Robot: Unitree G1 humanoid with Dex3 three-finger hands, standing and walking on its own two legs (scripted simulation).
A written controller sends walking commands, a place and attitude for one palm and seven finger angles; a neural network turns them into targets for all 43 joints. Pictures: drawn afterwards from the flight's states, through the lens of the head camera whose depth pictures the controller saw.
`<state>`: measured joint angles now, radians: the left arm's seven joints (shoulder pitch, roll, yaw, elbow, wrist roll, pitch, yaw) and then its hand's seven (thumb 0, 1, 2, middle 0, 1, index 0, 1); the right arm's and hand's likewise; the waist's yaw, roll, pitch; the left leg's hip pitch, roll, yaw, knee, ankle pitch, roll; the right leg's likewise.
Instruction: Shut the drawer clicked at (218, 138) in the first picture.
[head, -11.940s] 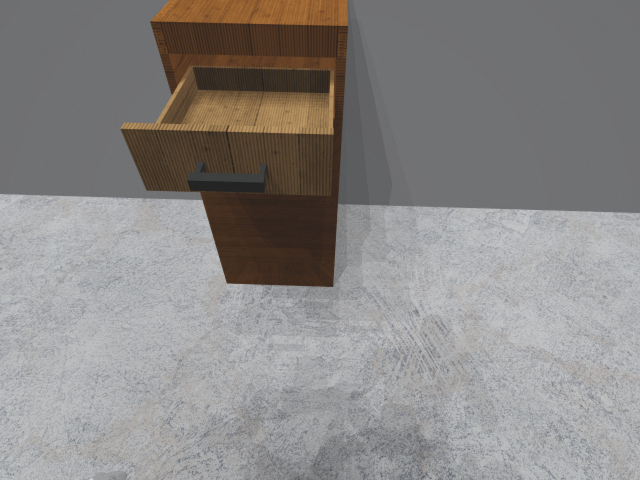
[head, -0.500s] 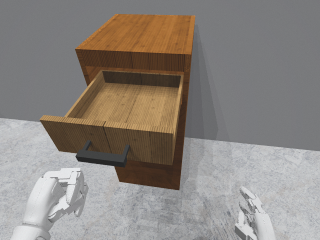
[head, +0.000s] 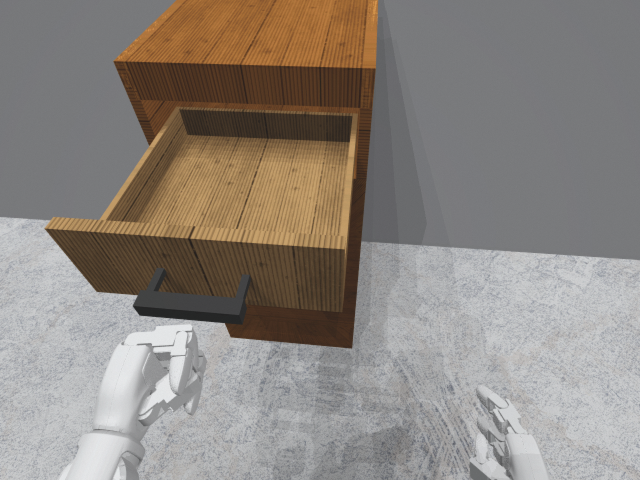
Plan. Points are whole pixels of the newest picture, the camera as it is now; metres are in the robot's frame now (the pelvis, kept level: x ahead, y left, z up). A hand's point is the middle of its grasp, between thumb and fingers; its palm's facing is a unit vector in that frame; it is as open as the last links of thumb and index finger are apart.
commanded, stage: bring the fist close to the handle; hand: left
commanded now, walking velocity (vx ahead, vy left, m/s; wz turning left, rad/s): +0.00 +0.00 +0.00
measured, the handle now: (196, 292) +0.32 +0.18 +0.07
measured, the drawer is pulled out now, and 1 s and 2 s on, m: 0.30 0.30 0.18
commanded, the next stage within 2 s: push the drawer shut in 0.60 s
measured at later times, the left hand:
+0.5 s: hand (206, 371) +0.22 +0.15 +0.07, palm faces -0.03 -1.00 -0.07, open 3.3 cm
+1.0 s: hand (210, 352) +0.25 +0.15 +0.06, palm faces -0.04 -1.00 -0.07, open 3.1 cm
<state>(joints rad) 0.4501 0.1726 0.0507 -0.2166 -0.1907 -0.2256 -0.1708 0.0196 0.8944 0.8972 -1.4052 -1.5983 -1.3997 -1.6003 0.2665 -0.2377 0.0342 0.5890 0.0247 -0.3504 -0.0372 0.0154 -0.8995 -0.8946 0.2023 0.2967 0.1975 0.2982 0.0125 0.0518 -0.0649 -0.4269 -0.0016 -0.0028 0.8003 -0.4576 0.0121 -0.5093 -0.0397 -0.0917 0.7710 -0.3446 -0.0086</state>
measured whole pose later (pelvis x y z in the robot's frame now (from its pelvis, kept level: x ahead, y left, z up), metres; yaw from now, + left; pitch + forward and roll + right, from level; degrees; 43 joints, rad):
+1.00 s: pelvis +0.00 +0.00 -0.01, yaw +0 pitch +9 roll -1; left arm 0.27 0.19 0.06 -0.03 -0.19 -0.28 -0.16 -0.01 0.87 0.93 -1.40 -1.60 -1.40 -1.60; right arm 0.26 -0.26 0.03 0.56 0.03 -0.24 -0.03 0.01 -0.90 -0.89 0.20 0.30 0.20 0.30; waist 0.00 0.05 -0.09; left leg -0.54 0.00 -0.01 0.88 -0.49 0.01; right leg -0.62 -0.04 -0.10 0.85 -0.38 -0.01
